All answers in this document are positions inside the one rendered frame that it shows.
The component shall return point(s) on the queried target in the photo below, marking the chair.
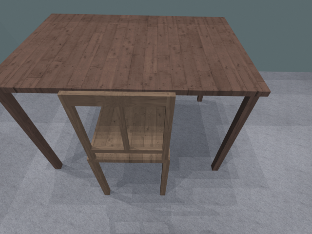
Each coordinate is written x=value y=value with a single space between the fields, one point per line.
x=132 y=127

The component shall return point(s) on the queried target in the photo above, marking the table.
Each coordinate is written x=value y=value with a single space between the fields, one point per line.
x=191 y=56

